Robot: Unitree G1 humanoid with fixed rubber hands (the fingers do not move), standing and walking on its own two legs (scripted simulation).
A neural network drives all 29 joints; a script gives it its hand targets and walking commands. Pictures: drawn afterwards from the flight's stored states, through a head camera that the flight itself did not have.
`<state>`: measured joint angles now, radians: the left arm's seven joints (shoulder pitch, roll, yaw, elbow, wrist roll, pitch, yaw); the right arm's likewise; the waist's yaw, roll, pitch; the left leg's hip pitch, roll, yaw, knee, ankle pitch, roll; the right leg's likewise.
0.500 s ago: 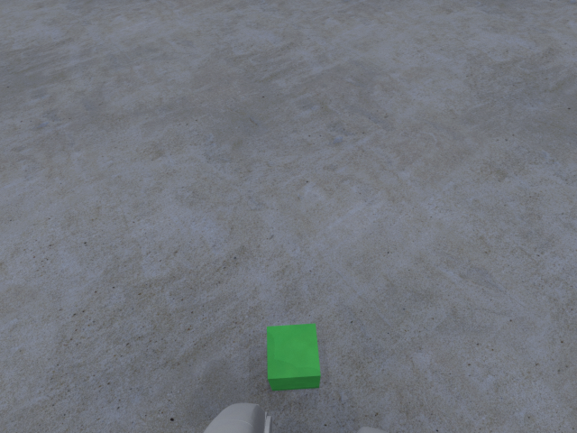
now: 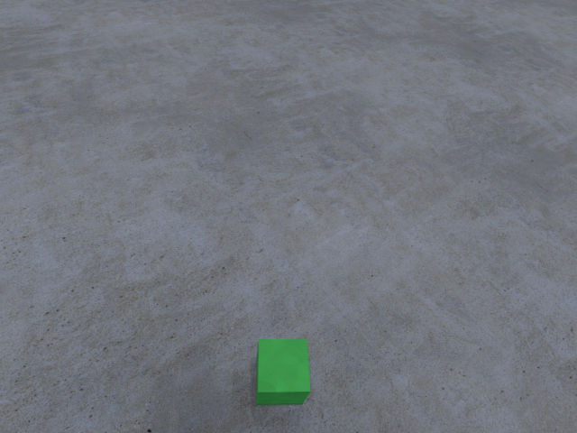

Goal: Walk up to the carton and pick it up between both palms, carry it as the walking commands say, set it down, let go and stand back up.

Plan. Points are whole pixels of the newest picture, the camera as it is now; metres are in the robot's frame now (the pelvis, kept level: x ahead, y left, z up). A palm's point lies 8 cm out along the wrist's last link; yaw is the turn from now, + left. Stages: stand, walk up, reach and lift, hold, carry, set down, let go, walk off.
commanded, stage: walk up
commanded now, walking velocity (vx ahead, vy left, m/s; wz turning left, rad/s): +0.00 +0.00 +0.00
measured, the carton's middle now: (280, 372) +0.38 -0.04 -0.69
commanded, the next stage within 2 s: stand in 0.76 s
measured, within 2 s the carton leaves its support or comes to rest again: neither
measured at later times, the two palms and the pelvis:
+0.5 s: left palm out of the picture +0.02 +0.21 -0.15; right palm out of the picture -0.01 -0.20 -0.14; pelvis +0.03 +0.00 +0.00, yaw -1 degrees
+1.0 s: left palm out of the picture +0.02 +0.20 -0.15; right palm out of the picture +0.02 -0.20 -0.15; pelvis +0.04 +0.00 +0.00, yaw -1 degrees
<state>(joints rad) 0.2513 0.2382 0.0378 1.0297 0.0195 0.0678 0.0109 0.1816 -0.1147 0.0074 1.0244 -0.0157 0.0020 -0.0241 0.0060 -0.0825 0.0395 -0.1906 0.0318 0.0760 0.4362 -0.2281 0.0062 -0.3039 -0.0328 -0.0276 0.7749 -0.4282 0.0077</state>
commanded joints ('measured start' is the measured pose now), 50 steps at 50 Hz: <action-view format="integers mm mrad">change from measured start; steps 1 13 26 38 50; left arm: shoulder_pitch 44 46 75 110 157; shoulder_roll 18 -23 -43 -63 -71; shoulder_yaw -3 -20 -10 -10 -12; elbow -37 68 134 146 139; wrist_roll -3 -3 -6 -7 -9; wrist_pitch -27 -93 -88 -94 -100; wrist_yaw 12 24 37 44 46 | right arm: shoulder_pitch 24 80 147 193 187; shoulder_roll -188 -111 -82 -59 -53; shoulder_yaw -45 -38 -34 -36 -40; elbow -24 90 151 159 139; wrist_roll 7 15 14 8 5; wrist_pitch -15 -18 -23 -17 -15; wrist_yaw -8 -2 -21 -32 -32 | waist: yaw -4 -10 -6 -13 -8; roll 266 33 106 97 83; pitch -30 18 24 26 33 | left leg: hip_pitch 71 92 93 103 93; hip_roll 209 81 101 107 108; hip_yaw -166 -69 -77 -73 -57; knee -124 -113 -118 -100 -95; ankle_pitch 342 113 236 262 223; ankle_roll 137 21 20 7 4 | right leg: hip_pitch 0 111 175 167 150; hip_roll -7 -103 -96 -101 -108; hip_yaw -4 51 16 25 23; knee -183 -511 -461 -446 -447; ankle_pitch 40 333 446 513 551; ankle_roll -4 -51 -37 -39 -39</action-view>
